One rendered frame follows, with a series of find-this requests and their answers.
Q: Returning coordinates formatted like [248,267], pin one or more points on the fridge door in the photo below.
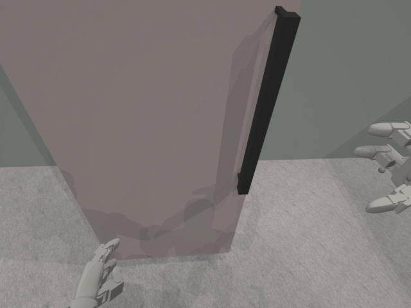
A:
[146,108]

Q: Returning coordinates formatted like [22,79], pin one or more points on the robot right hand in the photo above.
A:
[400,198]

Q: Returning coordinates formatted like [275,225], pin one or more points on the robot left hand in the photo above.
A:
[92,283]

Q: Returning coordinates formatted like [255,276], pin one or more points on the handle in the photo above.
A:
[285,31]

